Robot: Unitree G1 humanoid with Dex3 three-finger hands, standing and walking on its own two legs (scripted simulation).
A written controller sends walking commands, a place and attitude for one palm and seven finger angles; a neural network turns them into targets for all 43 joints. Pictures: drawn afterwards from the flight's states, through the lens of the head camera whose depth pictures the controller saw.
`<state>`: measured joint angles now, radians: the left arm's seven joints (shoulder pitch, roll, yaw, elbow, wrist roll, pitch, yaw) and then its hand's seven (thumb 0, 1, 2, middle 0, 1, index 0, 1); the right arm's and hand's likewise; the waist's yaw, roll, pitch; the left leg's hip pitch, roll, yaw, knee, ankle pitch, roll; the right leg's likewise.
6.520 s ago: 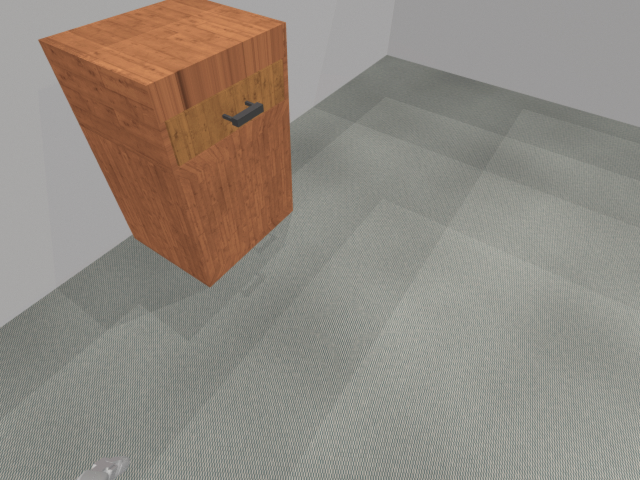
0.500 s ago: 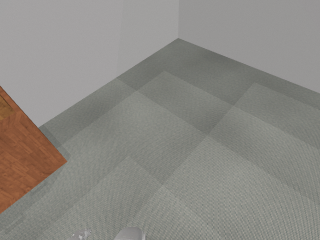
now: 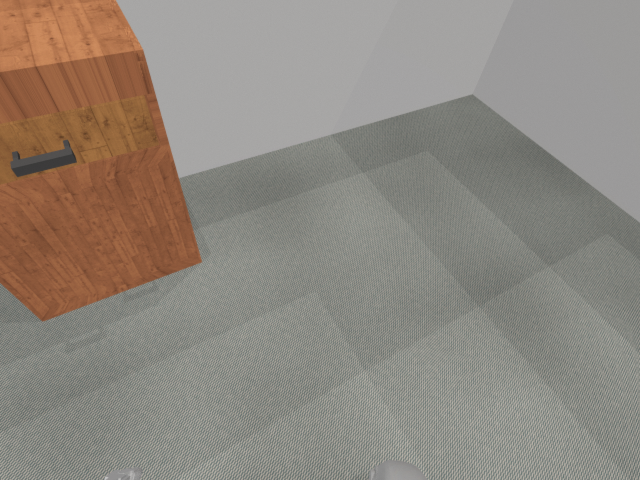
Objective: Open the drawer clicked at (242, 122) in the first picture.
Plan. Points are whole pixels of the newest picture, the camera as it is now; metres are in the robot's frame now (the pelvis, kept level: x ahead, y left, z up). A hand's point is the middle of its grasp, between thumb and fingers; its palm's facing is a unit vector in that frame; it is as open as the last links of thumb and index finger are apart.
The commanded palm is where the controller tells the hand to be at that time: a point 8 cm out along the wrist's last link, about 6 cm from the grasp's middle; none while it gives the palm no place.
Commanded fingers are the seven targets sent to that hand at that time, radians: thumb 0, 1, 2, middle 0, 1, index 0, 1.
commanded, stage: turn to face it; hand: left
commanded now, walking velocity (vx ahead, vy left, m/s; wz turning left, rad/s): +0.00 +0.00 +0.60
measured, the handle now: (43, 155) +0.72 +0.65 -0.14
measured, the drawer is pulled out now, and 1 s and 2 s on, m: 0.00 0.00 0.00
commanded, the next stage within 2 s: take the last steps up to it in 0.66 s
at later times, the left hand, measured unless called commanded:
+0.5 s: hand out of the picture +0.03 +0.15 -0.14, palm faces +0.29 -0.90 -0.31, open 7.4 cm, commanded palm none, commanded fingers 0.00 0.90 0.90 -0.20 -0.30 -0.20 -0.30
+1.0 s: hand out of the picture -0.13 +0.16 -0.18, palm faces +0.49 -0.85 -0.22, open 7.4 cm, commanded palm none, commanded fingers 0.00 0.90 0.90 -0.20 -0.30 -0.20 -0.30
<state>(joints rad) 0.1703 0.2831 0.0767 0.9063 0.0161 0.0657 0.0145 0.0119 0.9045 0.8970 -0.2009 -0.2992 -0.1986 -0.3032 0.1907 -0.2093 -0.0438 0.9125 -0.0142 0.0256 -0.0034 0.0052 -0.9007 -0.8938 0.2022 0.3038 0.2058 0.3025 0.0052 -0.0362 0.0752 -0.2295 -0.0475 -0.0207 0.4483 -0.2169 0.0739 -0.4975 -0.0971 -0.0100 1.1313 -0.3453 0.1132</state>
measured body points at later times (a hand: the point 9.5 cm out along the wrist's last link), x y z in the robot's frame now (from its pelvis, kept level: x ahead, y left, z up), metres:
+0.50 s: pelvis -0.02 -0.07 +0.00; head +0.00 -0.10 +0.45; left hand +0.01 +0.20 -0.12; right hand +0.09 -0.32 -0.16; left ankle -0.07 +0.07 -0.65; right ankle +0.01 -0.17 -0.74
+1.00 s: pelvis -0.04 -0.02 +0.00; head -0.05 -0.01 +0.45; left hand -0.16 +0.21 -0.16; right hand +0.14 -0.19 -0.13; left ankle -0.11 +0.05 -0.74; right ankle +0.01 -0.15 -0.67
